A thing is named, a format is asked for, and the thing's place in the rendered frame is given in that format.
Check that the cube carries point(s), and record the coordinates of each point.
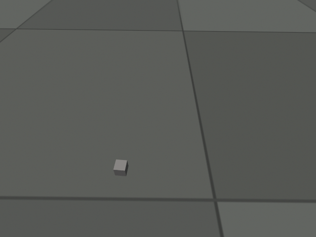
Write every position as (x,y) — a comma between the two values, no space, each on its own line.
(121,167)

